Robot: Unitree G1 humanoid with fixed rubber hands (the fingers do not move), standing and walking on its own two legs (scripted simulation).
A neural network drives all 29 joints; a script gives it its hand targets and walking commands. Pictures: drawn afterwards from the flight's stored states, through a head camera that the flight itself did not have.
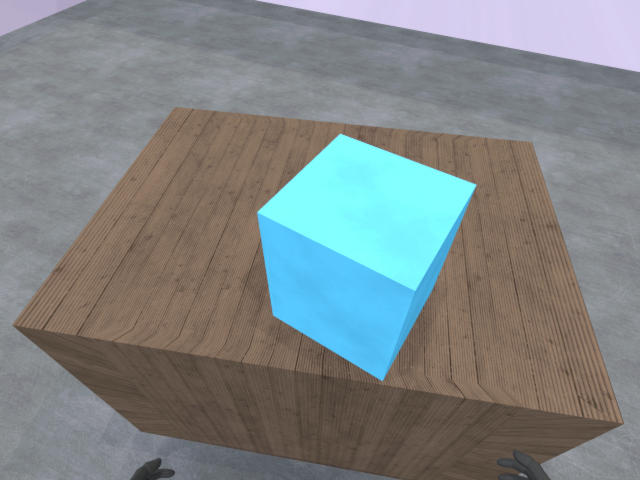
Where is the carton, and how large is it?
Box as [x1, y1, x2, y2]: [257, 134, 475, 380]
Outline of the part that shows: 339,134 257,212 273,315 382,380 432,289 475,187 475,184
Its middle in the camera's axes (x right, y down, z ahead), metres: +0.07 +0.02 +0.59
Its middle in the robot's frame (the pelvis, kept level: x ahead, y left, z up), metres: +0.42 -0.03 +0.01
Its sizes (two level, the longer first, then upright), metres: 0.210 0.200 0.250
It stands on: a pedestal, 0.64 m high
